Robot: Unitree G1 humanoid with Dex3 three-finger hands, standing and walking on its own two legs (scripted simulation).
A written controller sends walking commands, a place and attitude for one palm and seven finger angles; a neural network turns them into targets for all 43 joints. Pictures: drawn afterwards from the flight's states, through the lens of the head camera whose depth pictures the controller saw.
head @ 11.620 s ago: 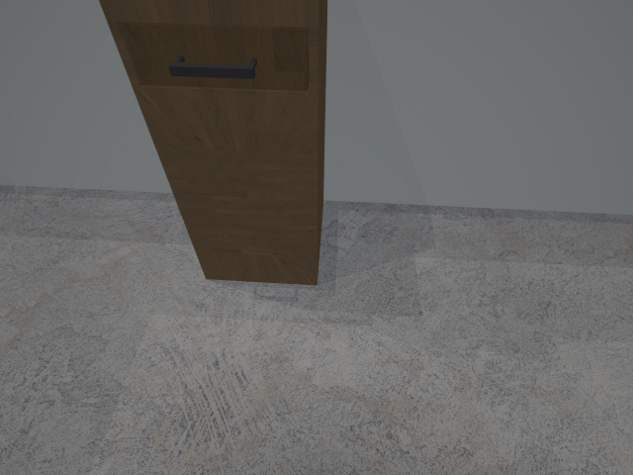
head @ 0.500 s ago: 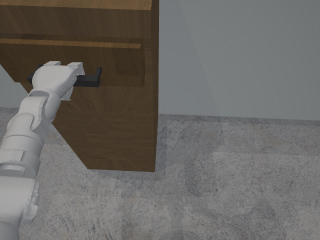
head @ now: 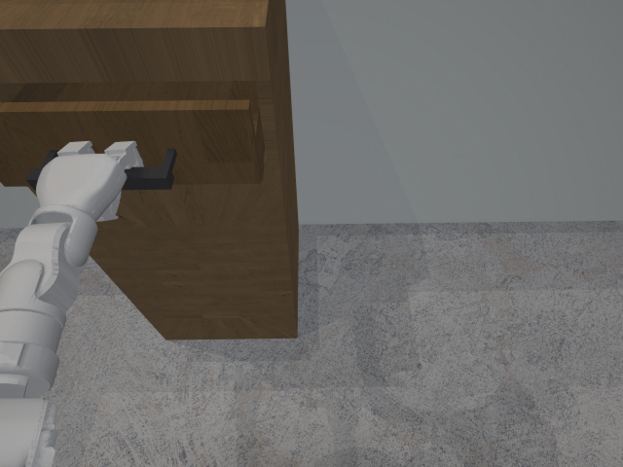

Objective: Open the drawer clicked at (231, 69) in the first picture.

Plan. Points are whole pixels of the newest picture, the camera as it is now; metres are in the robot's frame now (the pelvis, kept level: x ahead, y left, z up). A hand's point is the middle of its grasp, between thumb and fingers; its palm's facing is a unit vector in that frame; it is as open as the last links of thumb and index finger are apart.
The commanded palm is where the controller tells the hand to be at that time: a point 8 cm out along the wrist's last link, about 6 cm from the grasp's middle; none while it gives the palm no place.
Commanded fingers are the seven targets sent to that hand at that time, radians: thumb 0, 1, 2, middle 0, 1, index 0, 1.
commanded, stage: pull the drawer open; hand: left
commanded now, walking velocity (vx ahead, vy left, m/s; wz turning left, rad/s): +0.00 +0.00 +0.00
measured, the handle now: (107, 167) +0.48 +0.27 +0.12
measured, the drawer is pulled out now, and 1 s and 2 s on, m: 0.05 0.19 0.30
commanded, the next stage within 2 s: open the thumb to release the handle in 1.88 s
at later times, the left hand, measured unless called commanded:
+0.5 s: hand (96, 231) +0.39 +0.27 +0.09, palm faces -0.04 -0.02 -1.00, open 5.5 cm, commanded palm +0.35 +0.27 +0.15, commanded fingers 0.00 0.90 0.90 -0.40 -1.35 -0.40 -1.35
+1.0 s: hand (69, 311) +0.28 +0.26 +0.09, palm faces +0.04 -0.05 -1.00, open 5.5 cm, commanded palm +0.24 +0.27 +0.15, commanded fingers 0.00 0.90 0.90 -0.40 -1.35 -0.40 -1.35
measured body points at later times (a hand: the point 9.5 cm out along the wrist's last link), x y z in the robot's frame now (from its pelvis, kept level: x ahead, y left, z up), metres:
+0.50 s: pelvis -0.01 -0.01 +0.00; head +0.03 -0.02 +0.45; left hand +0.38 +0.27 +0.15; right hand +0.15 -0.25 -0.12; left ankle -0.02 +0.11 -0.72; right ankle -0.03 -0.13 -0.72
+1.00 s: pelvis +0.00 -0.01 +0.01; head +0.03 -0.03 +0.45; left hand +0.27 +0.26 +0.14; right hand +0.19 -0.25 -0.10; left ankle -0.02 +0.11 -0.72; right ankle -0.03 -0.13 -0.72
